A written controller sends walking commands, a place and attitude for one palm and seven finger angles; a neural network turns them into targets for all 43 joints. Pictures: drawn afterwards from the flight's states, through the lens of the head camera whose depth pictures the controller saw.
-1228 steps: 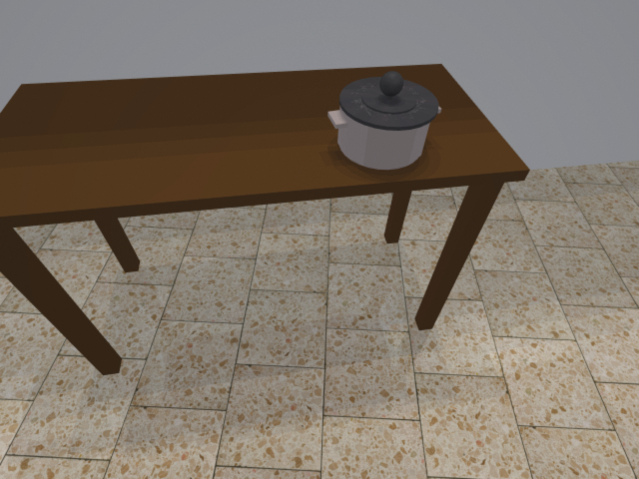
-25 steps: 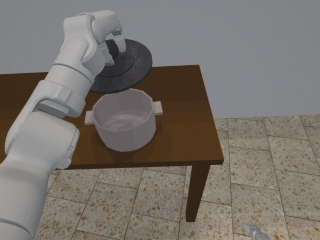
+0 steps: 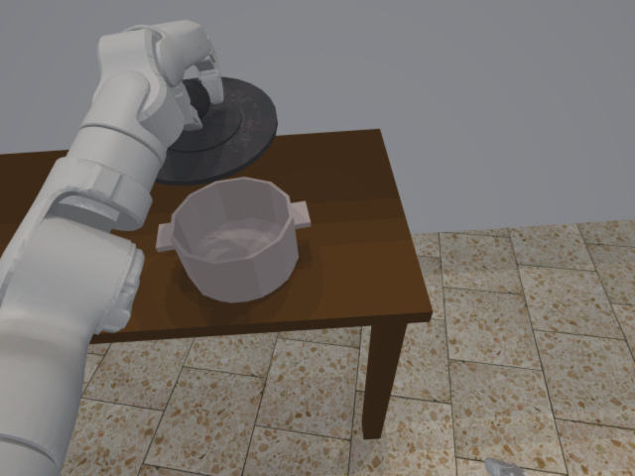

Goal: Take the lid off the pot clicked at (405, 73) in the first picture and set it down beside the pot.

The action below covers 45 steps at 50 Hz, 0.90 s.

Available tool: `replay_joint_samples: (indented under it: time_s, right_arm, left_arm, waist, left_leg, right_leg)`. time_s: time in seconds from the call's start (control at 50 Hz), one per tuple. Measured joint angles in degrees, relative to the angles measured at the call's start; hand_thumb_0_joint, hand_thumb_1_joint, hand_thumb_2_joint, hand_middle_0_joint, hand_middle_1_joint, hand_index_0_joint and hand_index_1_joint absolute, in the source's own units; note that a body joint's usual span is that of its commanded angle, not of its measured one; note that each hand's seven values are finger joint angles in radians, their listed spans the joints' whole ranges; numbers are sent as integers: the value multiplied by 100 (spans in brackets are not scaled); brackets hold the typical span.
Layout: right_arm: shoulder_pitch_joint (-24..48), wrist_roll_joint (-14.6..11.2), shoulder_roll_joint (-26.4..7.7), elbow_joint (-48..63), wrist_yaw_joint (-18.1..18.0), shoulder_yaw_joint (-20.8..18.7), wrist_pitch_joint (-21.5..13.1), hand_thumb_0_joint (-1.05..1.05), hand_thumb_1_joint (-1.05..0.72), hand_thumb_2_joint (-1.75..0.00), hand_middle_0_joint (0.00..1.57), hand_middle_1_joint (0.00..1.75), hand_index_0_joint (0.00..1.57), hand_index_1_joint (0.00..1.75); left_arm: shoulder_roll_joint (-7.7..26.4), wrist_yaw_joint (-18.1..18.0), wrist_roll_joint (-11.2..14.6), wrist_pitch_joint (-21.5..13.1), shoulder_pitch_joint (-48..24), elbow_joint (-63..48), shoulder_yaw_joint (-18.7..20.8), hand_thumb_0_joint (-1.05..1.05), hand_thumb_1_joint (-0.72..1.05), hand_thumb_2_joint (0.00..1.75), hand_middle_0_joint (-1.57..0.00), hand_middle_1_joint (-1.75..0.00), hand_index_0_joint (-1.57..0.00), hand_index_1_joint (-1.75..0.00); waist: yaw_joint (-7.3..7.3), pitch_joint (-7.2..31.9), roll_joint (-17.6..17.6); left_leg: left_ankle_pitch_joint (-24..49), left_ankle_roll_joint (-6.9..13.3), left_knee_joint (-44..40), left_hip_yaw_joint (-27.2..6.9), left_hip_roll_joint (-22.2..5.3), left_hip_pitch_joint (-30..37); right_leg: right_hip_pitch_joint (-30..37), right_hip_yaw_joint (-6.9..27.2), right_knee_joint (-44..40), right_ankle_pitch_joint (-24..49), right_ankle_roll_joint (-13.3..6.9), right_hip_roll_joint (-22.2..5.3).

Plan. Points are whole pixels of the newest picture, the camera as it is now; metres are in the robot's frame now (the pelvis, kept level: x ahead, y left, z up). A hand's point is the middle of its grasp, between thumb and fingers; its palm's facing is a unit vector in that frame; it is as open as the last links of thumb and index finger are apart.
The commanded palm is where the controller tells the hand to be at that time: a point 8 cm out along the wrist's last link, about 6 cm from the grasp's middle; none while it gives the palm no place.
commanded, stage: move the lid sideways beside the pot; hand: left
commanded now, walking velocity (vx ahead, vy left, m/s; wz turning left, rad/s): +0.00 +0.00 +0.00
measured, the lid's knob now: (190, 100) +0.49 +0.15 +0.26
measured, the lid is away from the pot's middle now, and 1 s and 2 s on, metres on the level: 0.02 0.16 0.24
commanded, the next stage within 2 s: lower the lid onto the table in 1.80 s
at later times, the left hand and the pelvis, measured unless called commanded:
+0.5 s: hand (115, 115) +0.44 +0.23 +0.27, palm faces -0.21 -0.09 -0.97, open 7.4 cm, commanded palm +0.43 +0.23 +0.34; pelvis +0.00 +0.00 +0.00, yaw +1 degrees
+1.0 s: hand (64, 122) +0.44 +0.29 +0.26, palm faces -0.22 -0.11 -0.97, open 7.4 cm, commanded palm +0.43 +0.29 +0.34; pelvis +0.00 +0.02 +0.00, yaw +2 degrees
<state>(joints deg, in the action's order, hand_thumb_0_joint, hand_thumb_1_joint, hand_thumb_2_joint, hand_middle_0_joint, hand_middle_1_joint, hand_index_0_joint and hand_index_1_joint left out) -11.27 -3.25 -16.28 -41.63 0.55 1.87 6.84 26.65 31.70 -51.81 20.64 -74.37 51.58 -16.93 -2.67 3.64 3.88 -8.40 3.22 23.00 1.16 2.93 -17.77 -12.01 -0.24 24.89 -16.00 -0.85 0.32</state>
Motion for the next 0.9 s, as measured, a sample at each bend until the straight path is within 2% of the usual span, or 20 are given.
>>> replay_joint_samples:
  time_s: [0.18,0.26,0.44,0.66,0.76,0.9]
  right_arm:
    - [29,-44,-83,3,-20,-26,43,1,-91,-90,20,30,20,30]
    - [113,-65,-65,70,-19,-27,41,1,-91,-90,20,30,20,30]
    - [208,-93,-76,172,-2,-15,123,1,-91,-90,20,30,20,30]
    - [106,-131,-36,160,-14,-6,184,1,-91,-90,20,30,20,30]
    - [39,-135,-49,139,-5,-2,222,1,-91,-90,20,30,20,30]
    - [-47,-156,-68,166,10,-21,286,1,-91,-90,20,30,20,30]
  left_arm:
    - [290,223,137,-7,297,-407,1,0,28,71,-69,-96,-66,-96]
    - [449,281,86,-24,248,-419,-87,-1,28,71,-69,-95,-66,-96]
    - [746,300,48,-198,363,-518,117,-1,28,71,-69,-95,-66,-96]
    - [1039,331,30,-341,339,-502,98,-1,28,71,-69,-95,-66,-96]
    - [1153,294,33,-524,397,-498,381,-1,28,71,-69,-96,-66,-96]
    - [1303,295,-36,-560,437,-404,433,-1,28,71,-69,-96,-66,-96]
  waist:
    - [56,-53,-6]
    - [51,-100,-68]
    - [59,-92,-75]
    - [43,-172,-72]
    - [23,-153,-39]
    - [3,-146,-35]
  left_leg:
    - [-51,-4,87,-88,-3,27]
    - [-46,-13,120,-121,-9,-22]
    - [-76,3,208,-144,-10,-124]
    - [-46,49,218,-186,31,-217]
    - [-53,80,229,-162,42,-258]
    - [-52,110,233,-142,60,-277]
  right_leg:
    - [113,-88,-39,-15,-10,14]
    - [85,-121,-32,-8,-20,24]
    - [36,-144,-43,7,-3,30]
    - [-2,-191,-111,55,44,-3]
    - [-35,-167,-128,72,76,-18]
    - [-49,-149,-141,84,103,-37]
